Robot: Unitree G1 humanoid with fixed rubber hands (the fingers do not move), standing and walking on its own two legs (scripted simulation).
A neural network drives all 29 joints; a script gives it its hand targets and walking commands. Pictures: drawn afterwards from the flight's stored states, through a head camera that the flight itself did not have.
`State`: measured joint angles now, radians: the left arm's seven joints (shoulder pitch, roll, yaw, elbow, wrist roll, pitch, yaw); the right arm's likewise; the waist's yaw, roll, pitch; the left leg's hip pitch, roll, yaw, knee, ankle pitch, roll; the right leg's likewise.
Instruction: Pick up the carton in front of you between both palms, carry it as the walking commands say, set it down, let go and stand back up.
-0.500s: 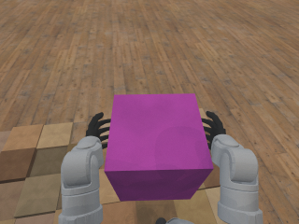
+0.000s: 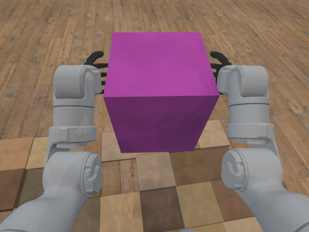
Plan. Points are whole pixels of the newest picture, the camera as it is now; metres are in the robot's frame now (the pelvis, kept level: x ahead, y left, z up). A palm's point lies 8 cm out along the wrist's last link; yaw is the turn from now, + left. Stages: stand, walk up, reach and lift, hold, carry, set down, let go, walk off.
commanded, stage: carry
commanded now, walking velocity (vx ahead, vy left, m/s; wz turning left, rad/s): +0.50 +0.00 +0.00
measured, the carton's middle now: (157, 97) +0.42 -0.01 +0.11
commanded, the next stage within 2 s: none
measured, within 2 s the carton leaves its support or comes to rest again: neither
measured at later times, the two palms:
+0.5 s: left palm (100, 53) +0.69 +0.17 +0.07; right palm (180, 48) +0.72 -0.13 +0.07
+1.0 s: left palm out of the picture +1.07 +0.17 +0.11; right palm (172, 2) +1.06 -0.13 +0.11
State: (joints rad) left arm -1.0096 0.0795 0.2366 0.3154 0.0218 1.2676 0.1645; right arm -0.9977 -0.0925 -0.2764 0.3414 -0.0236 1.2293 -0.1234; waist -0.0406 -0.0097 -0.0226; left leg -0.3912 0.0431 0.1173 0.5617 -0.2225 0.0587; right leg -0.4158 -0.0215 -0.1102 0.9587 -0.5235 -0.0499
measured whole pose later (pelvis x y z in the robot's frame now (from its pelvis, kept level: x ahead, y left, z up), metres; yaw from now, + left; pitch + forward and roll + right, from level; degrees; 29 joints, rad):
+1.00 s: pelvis +0.69 +0.03 -0.02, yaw +1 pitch +4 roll -1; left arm -0.71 -0.02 0.24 0.11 0.10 1.22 0.13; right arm -0.72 -0.02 -0.21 0.17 -0.03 1.18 -0.13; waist -0.06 0.00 -0.03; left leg -0.07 -0.01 0.11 0.43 -0.56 0.06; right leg -0.64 0.00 -0.14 0.68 -0.20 -0.05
